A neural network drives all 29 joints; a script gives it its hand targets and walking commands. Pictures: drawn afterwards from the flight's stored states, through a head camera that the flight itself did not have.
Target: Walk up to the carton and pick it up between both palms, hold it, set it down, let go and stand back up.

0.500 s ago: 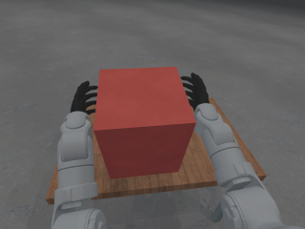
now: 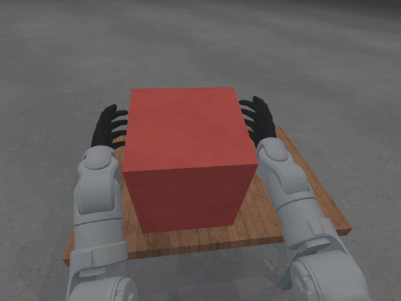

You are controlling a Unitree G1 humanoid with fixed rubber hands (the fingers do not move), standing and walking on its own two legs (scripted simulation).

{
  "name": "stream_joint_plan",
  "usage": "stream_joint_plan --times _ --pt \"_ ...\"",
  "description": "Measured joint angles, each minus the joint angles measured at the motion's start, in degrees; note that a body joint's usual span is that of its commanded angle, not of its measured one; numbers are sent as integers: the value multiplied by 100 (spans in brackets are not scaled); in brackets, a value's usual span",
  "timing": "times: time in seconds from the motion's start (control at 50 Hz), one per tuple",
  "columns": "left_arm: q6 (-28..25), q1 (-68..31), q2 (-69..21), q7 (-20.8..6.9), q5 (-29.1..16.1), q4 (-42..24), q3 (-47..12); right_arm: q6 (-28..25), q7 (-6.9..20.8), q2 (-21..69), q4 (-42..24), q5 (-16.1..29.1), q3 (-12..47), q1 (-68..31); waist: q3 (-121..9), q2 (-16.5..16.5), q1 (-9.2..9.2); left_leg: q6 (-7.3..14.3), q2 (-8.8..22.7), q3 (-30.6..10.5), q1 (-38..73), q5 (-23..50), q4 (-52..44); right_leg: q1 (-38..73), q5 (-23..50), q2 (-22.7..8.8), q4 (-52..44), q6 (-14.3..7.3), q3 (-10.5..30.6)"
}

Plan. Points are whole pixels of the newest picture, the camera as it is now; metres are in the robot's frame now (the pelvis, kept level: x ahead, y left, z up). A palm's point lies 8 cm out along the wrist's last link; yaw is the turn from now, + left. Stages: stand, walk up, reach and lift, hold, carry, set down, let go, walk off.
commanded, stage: hold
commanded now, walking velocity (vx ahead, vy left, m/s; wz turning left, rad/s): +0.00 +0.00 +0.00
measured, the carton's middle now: (186, 163) +0.38 +0.00 +0.12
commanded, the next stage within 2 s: none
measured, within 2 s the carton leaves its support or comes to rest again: neither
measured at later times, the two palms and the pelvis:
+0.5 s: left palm (105, 146) +0.36 +0.16 +0.19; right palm (261, 135) +0.37 -0.15 +0.20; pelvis +0.01 +0.00 +0.00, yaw +0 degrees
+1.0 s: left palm (105, 147) +0.36 +0.16 +0.19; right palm (262, 137) +0.36 -0.15 +0.19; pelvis +0.00 +0.00 +0.00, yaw +0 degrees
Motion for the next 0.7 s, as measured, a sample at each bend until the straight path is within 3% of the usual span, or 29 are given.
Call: stream_joint_plan --times 0.18,0.52,0.7 --pt "-17 -266 -23 -16 102 417 139 14 94 11 413 -189 -158 -249 -75 -43 108 -5 23 71 -52 101 -138 -151 45 17 10 -22 70" --pt "6 -57 -25 -3 87 144 41 -90 55 6 272 -51 -34 -73 -26 -95 36 -3 -6 28 52 -31 -60 30 -36 -4 -37 -6 25" --pt "49 202 -46 8 3 -284 -19 -20 -31 -39 -135 128 153 111 32 -57 -23 -15 7 0 66 -101 44 93 -60 14 -24 -10 2"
